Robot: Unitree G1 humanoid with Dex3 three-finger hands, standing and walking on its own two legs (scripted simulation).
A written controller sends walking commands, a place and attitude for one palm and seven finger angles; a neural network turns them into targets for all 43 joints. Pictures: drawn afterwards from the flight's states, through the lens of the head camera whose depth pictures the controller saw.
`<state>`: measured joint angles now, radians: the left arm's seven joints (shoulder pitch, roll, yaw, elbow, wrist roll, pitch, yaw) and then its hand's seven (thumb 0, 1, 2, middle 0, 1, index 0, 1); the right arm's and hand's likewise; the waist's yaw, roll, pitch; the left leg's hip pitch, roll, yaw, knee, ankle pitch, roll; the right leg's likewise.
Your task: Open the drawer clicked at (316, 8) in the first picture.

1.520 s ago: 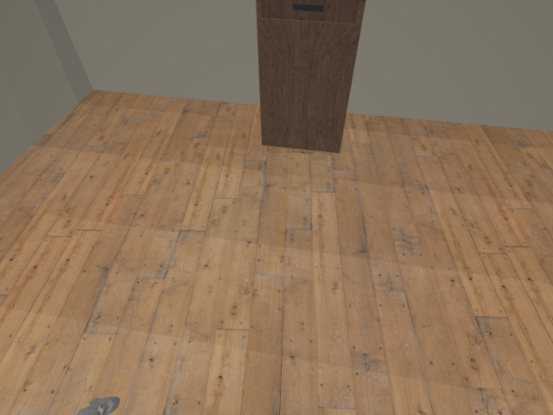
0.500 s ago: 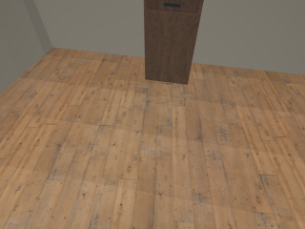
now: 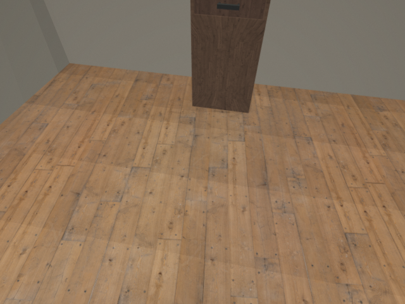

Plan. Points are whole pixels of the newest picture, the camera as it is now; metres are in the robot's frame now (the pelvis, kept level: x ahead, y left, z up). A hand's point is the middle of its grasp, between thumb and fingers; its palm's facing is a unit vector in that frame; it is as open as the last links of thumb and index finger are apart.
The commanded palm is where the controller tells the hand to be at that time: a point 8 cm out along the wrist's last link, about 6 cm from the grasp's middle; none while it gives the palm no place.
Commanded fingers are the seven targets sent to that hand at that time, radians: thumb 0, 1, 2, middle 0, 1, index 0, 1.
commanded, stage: walk to a spot facing it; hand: left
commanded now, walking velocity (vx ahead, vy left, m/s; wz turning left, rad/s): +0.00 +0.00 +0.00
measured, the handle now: (228, 5) +1.65 -0.06 +0.01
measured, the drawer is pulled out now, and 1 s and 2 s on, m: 0.00 0.00 0.00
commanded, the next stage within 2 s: turn to face it in 1.90 s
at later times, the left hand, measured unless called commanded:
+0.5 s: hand out of the picture +0.12 +0.16 -0.19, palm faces -0.13 -0.97 -0.18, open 7.4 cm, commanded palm none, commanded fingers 0.00 0.90 0.90 -0.20 -0.30 -0.20 -0.30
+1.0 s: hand (150, 258) +0.28 +0.16 -0.21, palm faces -0.08 -0.99 -0.12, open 7.3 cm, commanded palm none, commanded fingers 0.00 0.90 0.90 -0.20 -0.30 -0.20 -0.30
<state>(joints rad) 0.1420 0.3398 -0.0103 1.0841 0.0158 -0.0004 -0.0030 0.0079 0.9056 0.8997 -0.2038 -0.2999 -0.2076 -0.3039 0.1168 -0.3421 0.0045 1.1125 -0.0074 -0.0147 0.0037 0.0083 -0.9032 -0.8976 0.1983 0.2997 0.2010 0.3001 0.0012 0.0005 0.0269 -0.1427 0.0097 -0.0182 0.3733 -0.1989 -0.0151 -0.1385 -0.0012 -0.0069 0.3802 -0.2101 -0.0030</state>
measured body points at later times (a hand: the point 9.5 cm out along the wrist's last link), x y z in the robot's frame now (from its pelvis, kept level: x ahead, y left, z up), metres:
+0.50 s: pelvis +0.10 -0.02 -0.03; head +0.12 -0.04 +0.42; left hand +0.12 +0.21 -0.18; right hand -0.01 -0.24 -0.18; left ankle +0.01 +0.13 -0.74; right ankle +0.10 -0.12 -0.75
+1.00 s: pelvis +0.33 +0.00 -0.03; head +0.34 +0.02 +0.41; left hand +0.28 +0.21 -0.20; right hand +0.40 -0.25 -0.16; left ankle +0.43 +0.05 -0.75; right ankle +0.13 -0.11 -0.68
